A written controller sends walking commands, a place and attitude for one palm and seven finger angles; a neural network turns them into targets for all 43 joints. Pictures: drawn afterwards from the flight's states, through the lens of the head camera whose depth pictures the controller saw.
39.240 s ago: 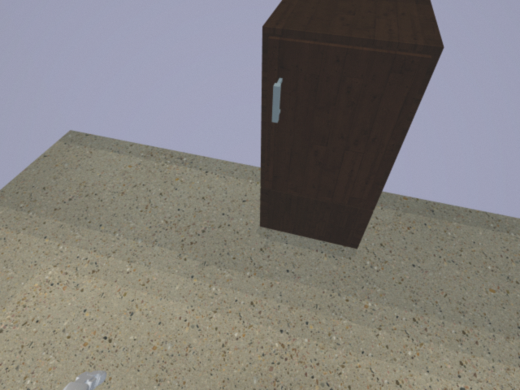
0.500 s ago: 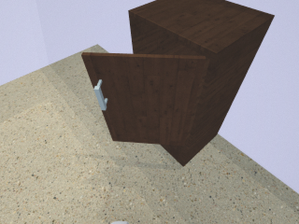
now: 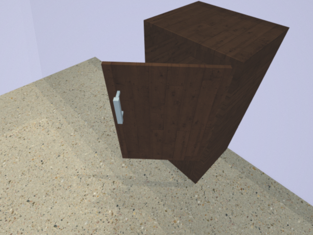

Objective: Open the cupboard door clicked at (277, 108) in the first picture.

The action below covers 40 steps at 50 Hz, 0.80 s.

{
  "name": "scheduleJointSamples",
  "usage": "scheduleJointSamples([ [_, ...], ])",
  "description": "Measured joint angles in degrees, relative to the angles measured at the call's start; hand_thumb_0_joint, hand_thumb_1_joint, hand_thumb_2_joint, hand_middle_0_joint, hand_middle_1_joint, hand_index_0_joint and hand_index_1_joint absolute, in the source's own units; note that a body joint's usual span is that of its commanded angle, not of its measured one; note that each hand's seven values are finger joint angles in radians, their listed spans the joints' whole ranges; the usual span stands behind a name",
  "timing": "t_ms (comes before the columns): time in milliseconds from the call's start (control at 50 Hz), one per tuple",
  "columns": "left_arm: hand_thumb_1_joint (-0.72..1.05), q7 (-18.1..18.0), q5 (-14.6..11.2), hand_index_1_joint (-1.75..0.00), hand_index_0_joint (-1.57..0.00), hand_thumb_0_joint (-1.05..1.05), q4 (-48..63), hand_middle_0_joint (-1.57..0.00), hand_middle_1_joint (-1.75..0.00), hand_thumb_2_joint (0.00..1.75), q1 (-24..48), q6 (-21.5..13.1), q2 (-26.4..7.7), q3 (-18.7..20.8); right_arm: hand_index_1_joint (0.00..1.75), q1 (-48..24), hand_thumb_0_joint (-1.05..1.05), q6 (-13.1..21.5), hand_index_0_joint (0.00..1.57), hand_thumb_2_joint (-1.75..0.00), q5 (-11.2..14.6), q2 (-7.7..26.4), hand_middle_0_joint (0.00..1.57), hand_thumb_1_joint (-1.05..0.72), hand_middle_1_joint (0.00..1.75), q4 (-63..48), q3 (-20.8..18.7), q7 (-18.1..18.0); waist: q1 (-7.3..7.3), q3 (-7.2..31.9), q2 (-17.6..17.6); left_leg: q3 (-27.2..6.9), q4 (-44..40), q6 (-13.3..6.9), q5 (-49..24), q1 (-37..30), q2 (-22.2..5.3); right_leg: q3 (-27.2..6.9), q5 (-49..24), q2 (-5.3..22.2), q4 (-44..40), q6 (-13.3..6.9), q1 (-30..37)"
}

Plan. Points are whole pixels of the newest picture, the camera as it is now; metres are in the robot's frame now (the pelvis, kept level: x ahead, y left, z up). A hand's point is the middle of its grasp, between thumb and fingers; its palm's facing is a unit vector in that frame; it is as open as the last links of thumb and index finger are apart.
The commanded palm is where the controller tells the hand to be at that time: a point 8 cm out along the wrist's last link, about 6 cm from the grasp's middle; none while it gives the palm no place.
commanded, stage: look again from close up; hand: left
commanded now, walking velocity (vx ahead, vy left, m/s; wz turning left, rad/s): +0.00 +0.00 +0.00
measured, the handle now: (119, 107) +0.55 +0.19 -0.03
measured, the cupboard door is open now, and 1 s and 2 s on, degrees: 43 43 43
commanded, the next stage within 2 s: raise the hand with hooked fingers in 0.10 s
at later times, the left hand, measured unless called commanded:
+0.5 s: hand (79, 216) +0.16 +0.20 -0.01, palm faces +0.12 -0.99 -0.05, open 8.0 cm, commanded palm +0.09 +0.26 -0.06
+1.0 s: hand (72, 228) +0.15 +0.22 -0.05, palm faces +0.08 -1.00 -0.05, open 10.9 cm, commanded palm +0.12 +0.28 -0.04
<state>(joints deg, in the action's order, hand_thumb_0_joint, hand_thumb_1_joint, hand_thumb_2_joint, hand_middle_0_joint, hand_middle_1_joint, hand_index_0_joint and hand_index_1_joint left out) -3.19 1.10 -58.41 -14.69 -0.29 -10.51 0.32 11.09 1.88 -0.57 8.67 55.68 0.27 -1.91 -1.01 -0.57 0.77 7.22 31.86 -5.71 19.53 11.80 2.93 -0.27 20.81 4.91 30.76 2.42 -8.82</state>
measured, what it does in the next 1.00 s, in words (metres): steps on the spot: right foot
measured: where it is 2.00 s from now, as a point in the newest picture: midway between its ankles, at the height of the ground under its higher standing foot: outside the picture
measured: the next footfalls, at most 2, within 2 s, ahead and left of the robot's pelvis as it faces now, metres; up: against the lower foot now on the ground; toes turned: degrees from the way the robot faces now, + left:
right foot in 0.40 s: +0.04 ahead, -0.11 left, +0.00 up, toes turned +6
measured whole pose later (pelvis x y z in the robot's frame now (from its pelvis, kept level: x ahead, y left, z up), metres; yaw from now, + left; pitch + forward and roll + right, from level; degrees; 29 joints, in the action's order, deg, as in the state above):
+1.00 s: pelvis -0.09 -0.04 -0.09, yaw +7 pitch +13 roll -3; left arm 22.5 -19.7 -13.1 -8.7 -14.3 -22.4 15.9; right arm 15.0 12.0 3.0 13.2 29.0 4.7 -4.4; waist 0.8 6.4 2.1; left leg -1.5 68.8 -2.8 25.8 55.8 1.3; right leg 6.6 25.8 -4.2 64.5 -3.4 -53.9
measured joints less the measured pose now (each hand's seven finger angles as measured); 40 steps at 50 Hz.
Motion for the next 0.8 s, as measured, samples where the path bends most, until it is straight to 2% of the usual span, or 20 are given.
scheduleJointSamples([
  [140,0.91,0.5,-0.1,-0.3,-0.2,0.0,1.16,-0.2,-0.3,0.9,1.34,1.37,-0.96,-0.06,0.29,3.01,-0.02,-0.68,0.21,-0.9,-0.41,1.8,0.2,-0.93,0.3,1.75,0.04,0.1,0.59,-1.12,-1.2,0.99,-2.82,-1.01,-2.4,-0.28,1.0,-0.96,-1.33,0.77,-0.83,-1.68,-0.86],
  [220,0.9,0.43,-0.01,-0.3,-0.2,0.0,0.48,-0.2,-0.3,0.9,0.79,1.35,-0.84,-0.46,0.29,5.08,-0.01,-1.35,0.2,-0.9,-0.16,2.14,0.2,-0.92,0.29,2.99,0.27,0.37,1.17,-1.82,-1.31,0.9,-3.27,-1.08,-3.36,0.25,0.88,-0.85,-2.62,0.67,-1.97,-1.17,-1.01],
  [240,0.9,0.7,-1.78,-0.3,-0.2,0.01,9.06,-0.2,-0.3,0.9,-1.99,4.9,-0.56,1.81,0.29,6.54,0.0,-0.71,0.2,-0.9,0.48,1.92,0.2,-0.92,0.29,1.1,-0.05,0.74,1.77,-1.79,-1.59,0.41,-2.72,-0.89,-3.51,1.38,0.78,-0.36,-3.26,0.61,-1.4,-0.8,-2.0],
  [260,0.9,0.37,-2.71,-0.3,-0.2,0.01,19.77,-0.2,-0.3,0.89,-5.4,5.82,-0.67,3.4,0.29,8.31,0.0,2.08,0.2,-0.9,0.94,1.52,0.2,-0.92,0.29,-0.72,0.02,0.37,1.83,-1.79,-2.35,0.14,-3.13,-0.54,-4.03,1.77,0.91,-0.49,-3.1,0.41,1.48,-1.37,-3.74],
  [300,0.89,-1.84,-4.29,-0.31,-0.21,0.02,35.45,-0.2,-0.31,0.89,-9.42,2.37,-1.81,4.13,0.29,10.92,0.0,7.89,0.2,-0.9,1.55,0.87,0.2,-0.92,0.3,-2.37,0.03,-0.39,1.8,-0.62,-3.48,-0.63,-5.35,0.91,-5.83,1.77,1.25,-0.37,-1.87,-0.56,8.49,-2.18,-7.39],
  [340,0.87,-2.48,-6.69,-0.32,-0.21,0.02,44.88,-0.2,-0.32,0.88,-8.85,-0.41,-2.23,4.28,0.29,12.06,0.01,10.75,0.2,-0.9,2.07,1.28,0.2,-0.91,0.3,-4.86,-0.48,-0.05,2.54,0.37,-2.92,-2.3,-5.47,1.71,-7.0,2.93,1.33,1.2,-0.81,-1.82,11.15,-2.65,-9.91],
  [380,0.85,-0.58,-8.26,-0.33,-0.21,0.02,48.52,-0.2,-0.33,0.87,-5.21,-6.03,-2.25,5.28,0.29,11.39,0.01,12.48,0.21,-0.9,1.85,2.68,0.2,-0.91,0.3,-7.92,-0.71,0.46,3.5,1.08,-2.03,-3.47,-1.24,1.97,-6.2,6.94,1.46,2.97,0.2,-2.84,8.87,-3.4,-12.65],
  [420,0.82,3.0,-9.97,-0.35,-0.21,0.01,47.81,-0.21,-0.35,0.86,-1.32,-13.69,-2.73,7.58,0.29,9.19,0.01,13.14,0.21,-0.9,1.43,4.14,0.2,-0.91,0.3,-11.14,-0.7,1.01,4.13,2.7,-2.58,-2.59,6.02,1.93,-3.76,13.64,1.9,2.58,-0.01,-3.42,9.19,-4.12,-18.21],
  [480,0.76,11.8,-13.23,-0.39,-0.21,0.01,42.14,-0.21,-0.39,0.83,2.51,-24.07,-3.1,11.1,0.3,5.12,0.01,12.95,0.21,-0.9,1.04,6.07,0.2,-0.91,0.3,-15.16,-1.49,1.76,4.74,5.97,-2.13,-1.86,17.79,1.27,0.47,24.34,0.72,2.19,-2.46,-4.18,19.5,-4.11,-28.97],
  [500,0.74,15.23,-14.53,-0.4,-0.21,0.01,39.9,-0.21,-0.4,0.83,2.98,-26.83,-3.5,11.89,0.3,4.15,0.01,12.88,0.21,-0.9,1.26,6.52,0.2,-0.91,0.3,-16.76,-1.87,1.99,4.67,7.0,-2.05,-1.9,21.25,1.59,1.78,27.51,0.39,2.21,-0.7,-4.42,22.9,-3.65,-32.11],
  [540,0.7,20.84,-16.5,-0.43,-0.22,0.0,36.64,-0.21,-0.43,0.81,2.79,-30.17,-4.49,12.98,0.29,2.51,0.01,12.82,0.21,-0.9,1.96,7.34,0.2,-0.91,0.3,-20.23,-2.3,2.16,3.88,8.29,-2.39,-2.22,27.31,2.1,4.18,33.06,0.2,2.18,3.54,-5.04,29.21,-4.17,-37.85],
  [600,0.63,25.07,-18.5,-0.47,-0.22,0.01,35.85,-0.22,-0.47,0.78,0.96,-29.92,-5.46,14.07,0.29,0.71,0.01,12.42,0.2,-0.9,2.72,8.45,0.2,-0.91,0.3,-25.22,-2.57,1.6,1.9,8.18,-3.13,-3.05,34.02,1.45,5.95,39.02,-0.04,2.62,6.89,-5.98,35.68,-4.84,-43.75],
  [640,0.58,25.16,-19.31,-0.5,-0.23,0.01,37.95,-0.23,-0.5,0.76,-0.42,-28.61,-5.44,14.59,0.29,0.03,0.01,12.17,0.2,-0.9,2.92,8.8,0.2,-0.91,0.3,-27.25,-2.53,0.7,0.74,7.53,-3.22,-4.08,37.01,1.44,6.49,41.49,-0.33,3.69,6.94,-6.33,37.76,-5.18,-45.62],
  [680,0.53,23.76,-19.53,-0.53,-0.23,0.01,41.81,-0.23,-0.53,0.74,-1.46,-28.04,-5.22,14.65,0.29,-0.37,0.01,12.23,0.2,-0.9,2.89,8.74,0.2,-0.91,0.29,-27.86,-2.03,-0.34,-0.18,7.05,-3.08,-5.55,39.03,1.73,7.05,43.07,-0.28,4.93,6.63,-6.65,38.73,-5.43,-46.4],
  [740,0.46,21.73,-19.12,-0.57,-0.23,0.02,48.22,-0.23,-0.58,0.71,-1.51,-28.41,-5.7,13.61,0.29,-0.84,0.01,12.66,0.2,-0.9,2.85,8.04,0.2,-0.91,0.29,-27.3,-0.29,-1.47,-0.72,6.58,-2.54,-7.82,40.69,2.32,7.37,44.45,0.0,6.53,6.66,-7.28,39.13,-5.73,-46.6],
  [800,0.39,21.97,-18.15,-0.62,-0.24,0.01,51.69,-0.23,-0.62,0.68,0.48,-27.53,-7.52,12.03,0.29,-0.92,0.01,12.93,0.2,-0.9,3.0,6.79,0.2,-0.91,0.3,-26.61,1.94,-2.11,-0.18,6.35,-1.5,-9.38,41.14,2.77,7.58,45.16,-0.04,7.6,6.45,-7.92,38.55,-5.97,-46.35],
])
